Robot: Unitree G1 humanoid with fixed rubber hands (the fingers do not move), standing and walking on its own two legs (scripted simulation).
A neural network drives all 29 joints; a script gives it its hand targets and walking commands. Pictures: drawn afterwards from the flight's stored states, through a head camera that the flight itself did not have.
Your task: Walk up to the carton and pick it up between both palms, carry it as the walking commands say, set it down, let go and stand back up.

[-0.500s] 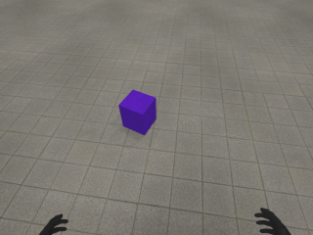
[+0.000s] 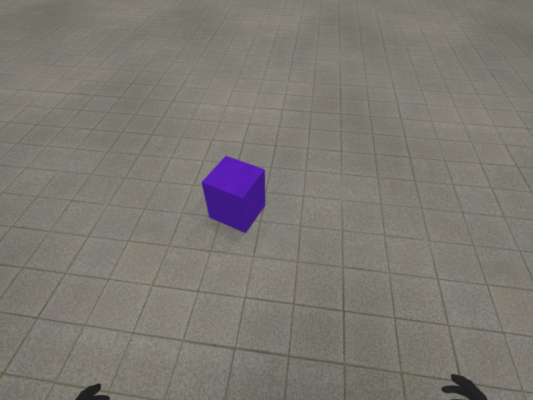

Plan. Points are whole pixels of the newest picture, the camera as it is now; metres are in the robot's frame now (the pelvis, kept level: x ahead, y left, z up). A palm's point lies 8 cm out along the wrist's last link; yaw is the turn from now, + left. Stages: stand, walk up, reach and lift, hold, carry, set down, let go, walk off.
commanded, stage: stand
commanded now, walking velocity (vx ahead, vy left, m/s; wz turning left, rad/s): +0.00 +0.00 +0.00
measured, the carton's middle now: (235, 194) +1.10 +0.15 -0.66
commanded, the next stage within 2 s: walk up in 0.54 s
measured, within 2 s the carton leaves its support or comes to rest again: neither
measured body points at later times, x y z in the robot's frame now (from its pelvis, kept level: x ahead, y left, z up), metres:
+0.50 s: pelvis +0.00 +0.00 +0.00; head +0.01 +0.00 +0.45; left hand +0.11 +0.32 -0.11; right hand +0.11 -0.32 -0.11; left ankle +0.01 +0.12 -0.75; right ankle +0.01 -0.12 -0.75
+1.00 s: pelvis -0.01 -0.02 -0.01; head +0.05 -0.03 +0.43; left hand +0.03 +0.25 -0.14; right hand +0.11 -0.29 -0.16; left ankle -0.02 +0.11 -0.70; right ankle +0.02 -0.13 -0.75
